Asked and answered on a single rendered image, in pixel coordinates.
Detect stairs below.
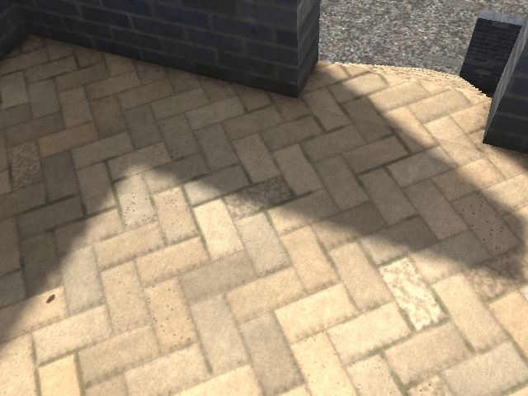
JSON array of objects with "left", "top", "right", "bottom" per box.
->
[{"left": 335, "top": 62, "right": 486, "bottom": 97}]

